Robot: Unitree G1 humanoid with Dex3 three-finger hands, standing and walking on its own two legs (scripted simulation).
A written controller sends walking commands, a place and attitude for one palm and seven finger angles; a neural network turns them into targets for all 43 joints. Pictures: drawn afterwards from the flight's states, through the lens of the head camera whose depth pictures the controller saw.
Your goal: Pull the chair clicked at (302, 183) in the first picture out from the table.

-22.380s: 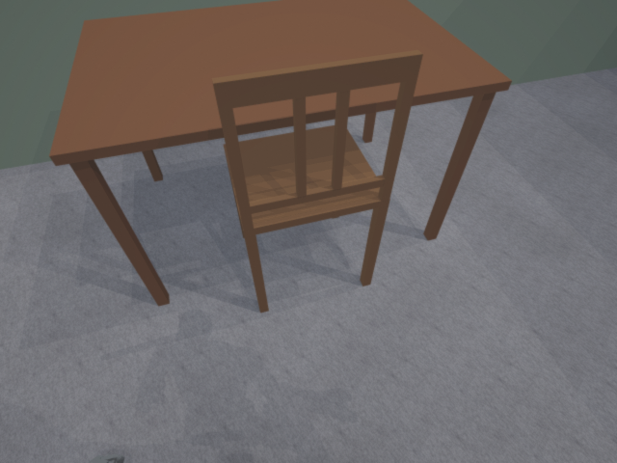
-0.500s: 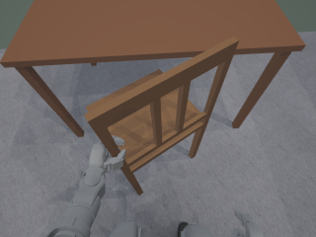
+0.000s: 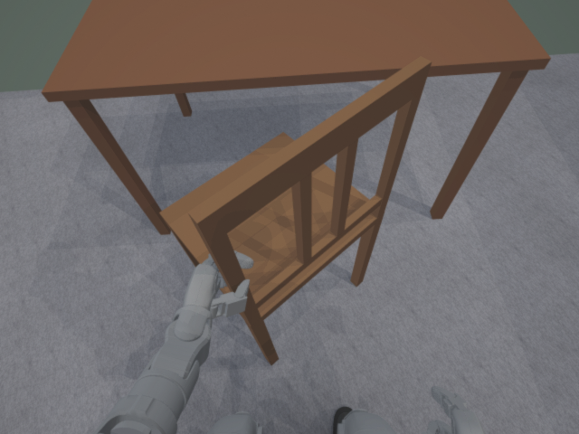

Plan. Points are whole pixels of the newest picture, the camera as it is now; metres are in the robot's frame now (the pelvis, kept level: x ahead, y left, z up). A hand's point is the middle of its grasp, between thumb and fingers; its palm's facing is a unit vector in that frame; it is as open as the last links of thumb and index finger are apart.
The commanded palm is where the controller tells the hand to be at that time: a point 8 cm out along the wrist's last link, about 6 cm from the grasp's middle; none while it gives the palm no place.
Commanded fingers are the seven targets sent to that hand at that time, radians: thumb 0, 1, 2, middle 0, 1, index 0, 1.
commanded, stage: step backward, pulling the chair out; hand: left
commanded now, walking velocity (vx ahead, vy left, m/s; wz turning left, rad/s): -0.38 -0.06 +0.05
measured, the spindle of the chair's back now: (303, 223) +0.45 -0.02 -0.07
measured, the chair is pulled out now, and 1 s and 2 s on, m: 0.30 0.49 0.49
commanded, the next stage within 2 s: stop walking, hand still on the chair in 0.56 s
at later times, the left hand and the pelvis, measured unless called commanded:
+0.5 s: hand (240, 366) +0.21 +0.08 -0.06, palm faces -0.05 -0.97 -0.22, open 5.9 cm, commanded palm +0.19 +0.13 -0.06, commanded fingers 0.00 0.90 0.90 -0.50 -1.45 -0.50 -1.45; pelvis -0.10 -0.02 +0.00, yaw +1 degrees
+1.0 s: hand out of the picture +0.13 +0.10 -0.06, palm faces -0.15 -0.97 -0.21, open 6.0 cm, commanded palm +0.12 +0.15 -0.05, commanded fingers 0.00 0.90 0.90 -0.50 -1.45 -0.50 -1.45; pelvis -0.17 +0.01 +0.00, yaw +3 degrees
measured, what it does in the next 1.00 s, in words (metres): walks backwards: left foot, then right foot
